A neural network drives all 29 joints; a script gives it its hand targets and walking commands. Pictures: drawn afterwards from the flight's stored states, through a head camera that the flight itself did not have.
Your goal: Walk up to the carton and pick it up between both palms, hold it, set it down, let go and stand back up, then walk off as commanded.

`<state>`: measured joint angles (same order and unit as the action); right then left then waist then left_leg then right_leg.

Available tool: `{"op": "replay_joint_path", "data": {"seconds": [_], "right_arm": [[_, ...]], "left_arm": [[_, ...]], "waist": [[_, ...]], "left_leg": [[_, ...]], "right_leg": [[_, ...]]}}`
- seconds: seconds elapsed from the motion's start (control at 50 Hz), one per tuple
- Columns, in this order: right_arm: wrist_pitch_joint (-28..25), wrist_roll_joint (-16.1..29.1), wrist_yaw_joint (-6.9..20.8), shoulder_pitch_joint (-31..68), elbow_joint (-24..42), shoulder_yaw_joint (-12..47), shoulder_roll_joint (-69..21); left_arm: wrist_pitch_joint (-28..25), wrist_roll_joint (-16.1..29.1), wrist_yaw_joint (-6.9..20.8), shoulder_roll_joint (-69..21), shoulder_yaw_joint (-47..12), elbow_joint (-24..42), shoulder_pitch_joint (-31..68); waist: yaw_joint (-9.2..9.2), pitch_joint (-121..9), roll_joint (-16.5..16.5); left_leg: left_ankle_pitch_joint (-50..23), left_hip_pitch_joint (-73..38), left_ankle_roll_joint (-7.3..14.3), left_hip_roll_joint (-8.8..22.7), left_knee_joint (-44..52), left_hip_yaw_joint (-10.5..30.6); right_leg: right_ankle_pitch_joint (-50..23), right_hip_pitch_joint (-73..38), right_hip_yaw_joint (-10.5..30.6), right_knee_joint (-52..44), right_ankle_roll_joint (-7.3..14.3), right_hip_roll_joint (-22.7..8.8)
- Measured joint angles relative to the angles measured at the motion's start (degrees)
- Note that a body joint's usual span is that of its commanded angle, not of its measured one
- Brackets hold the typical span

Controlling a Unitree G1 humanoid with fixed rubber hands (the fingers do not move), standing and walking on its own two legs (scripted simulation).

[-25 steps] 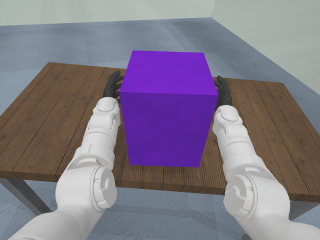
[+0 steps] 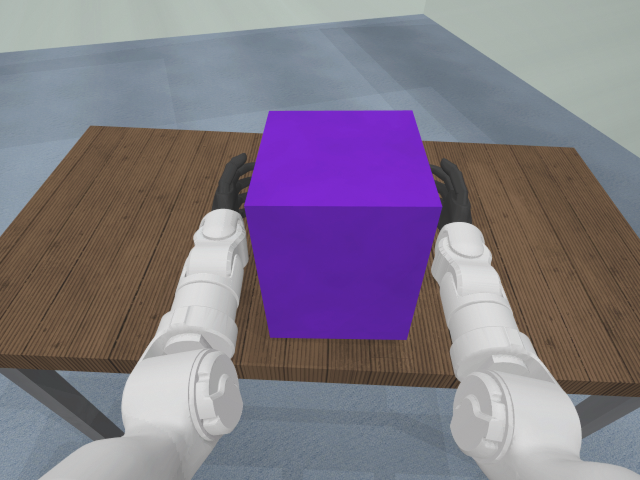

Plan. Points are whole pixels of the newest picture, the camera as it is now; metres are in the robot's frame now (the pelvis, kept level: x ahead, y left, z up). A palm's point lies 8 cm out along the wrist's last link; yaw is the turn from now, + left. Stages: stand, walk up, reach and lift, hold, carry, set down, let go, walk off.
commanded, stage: set down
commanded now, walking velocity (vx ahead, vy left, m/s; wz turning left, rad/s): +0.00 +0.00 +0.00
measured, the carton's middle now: (339, 227) +0.44 -0.03 +0.08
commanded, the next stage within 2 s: none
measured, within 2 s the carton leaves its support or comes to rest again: rests again in 0.28 s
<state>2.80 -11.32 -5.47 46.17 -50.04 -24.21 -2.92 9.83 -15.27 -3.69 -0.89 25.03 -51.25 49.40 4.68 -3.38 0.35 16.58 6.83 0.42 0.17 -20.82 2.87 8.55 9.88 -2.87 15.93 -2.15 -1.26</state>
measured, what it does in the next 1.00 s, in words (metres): stands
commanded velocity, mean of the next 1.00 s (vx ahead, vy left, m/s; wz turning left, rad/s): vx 0.00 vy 0.00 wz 0.00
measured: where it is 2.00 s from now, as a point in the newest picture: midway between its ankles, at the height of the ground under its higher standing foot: outside the picture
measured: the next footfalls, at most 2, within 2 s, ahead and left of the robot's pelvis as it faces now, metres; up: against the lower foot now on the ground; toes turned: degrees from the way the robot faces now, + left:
none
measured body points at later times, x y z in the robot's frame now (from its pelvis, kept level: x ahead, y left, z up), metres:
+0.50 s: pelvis -0.03 -0.01 +0.00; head -0.01 +0.02 +0.45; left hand +0.42 +0.12 +0.12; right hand +0.39 -0.17 +0.12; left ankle -0.07 +0.11 -0.75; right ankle -0.01 -0.14 -0.75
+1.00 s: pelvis -0.02 +0.00 +0.00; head +0.00 +0.02 +0.45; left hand +0.42 +0.12 +0.12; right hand +0.38 -0.17 +0.12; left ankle -0.07 +0.11 -0.75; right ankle -0.01 -0.14 -0.75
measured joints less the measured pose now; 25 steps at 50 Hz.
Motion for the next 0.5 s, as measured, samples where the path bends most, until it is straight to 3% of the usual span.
{"op": "replay_joint_path", "data": {"seconds": [0.08, 0.2, 0.34, 0.5], "right_arm": [[-2.0, -1.8, 0.3, 0.5, -1.1, -1.4, -0.8], [-3.4, -5.0, 1.3, 1.3, -3.3, -6.2, -1.4], [-4.1, -8.1, 2.0, 1.5, -2.9, -9.8, -2.2], [-5.6, -10.9, 2.6, 1.2, -0.4, -12.6, -3.8]], "left_arm": [[-0.6, 0.6, 0.1, 0.3, -0.7, 1.3, -1.1], [-0.2, -0.4, 0.0, 0.6, -0.2, -1.4, 0.9], [-1.1, -2.8, 0.8, 1.1, 1.8, -5.5, 4.1], [-3.3, -4.0, 1.7, 0.6, 3.8, -5.9, 4.8]], "waist": [[0.33, 0.0, 0.6], [-0.65, 0.2, 1.5], [-1.37, 1.0, 1.9], [-1.95, 1.8, 1.6]], "left_leg": [[-0.2, 0.8, -0.2, -0.1, -0.5, 0.3], [-0.2, 0.9, -0.4, 0.3, -1.2, -0.2], [-1.0, 1.2, -0.4, 0.3, -0.8, -0.6], [-2.4, 2.0, -0.5, 0.1, 0.4, -0.7]], "right_leg": [[-0.4, 0.4, -0.3, -0.1, 0.1, -0.1], [-1.1, 0.3, 0.2, -0.3, 0.3, 0.3], [-1.8, 0.9, 0.6, -0.3, 0.5, 0.4], [-2.8, 2.1, 0.6, -0.7, 0.6, 0.1]]}}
